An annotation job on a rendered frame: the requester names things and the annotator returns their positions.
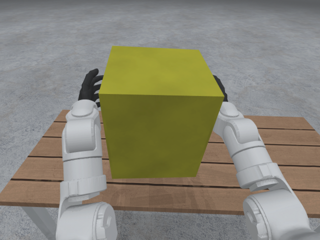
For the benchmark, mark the robot right upper arm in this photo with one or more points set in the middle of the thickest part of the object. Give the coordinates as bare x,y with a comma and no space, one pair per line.
276,215

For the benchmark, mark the robot left upper arm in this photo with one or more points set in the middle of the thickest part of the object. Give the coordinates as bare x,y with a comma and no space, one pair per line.
90,221

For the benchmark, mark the left robot hand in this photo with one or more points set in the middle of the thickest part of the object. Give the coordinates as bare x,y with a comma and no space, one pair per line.
88,88

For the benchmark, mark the robot left forearm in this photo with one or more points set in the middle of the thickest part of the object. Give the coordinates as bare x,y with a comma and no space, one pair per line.
81,153

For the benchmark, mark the right robot hand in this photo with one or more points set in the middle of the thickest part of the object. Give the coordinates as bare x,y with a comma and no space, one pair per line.
222,88

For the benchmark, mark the table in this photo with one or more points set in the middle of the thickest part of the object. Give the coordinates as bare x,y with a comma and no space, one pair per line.
291,142

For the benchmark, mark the robot right forearm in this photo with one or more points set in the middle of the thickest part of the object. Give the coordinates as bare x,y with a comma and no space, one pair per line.
255,169

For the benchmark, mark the carton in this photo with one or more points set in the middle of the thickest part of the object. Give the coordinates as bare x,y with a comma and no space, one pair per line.
159,107

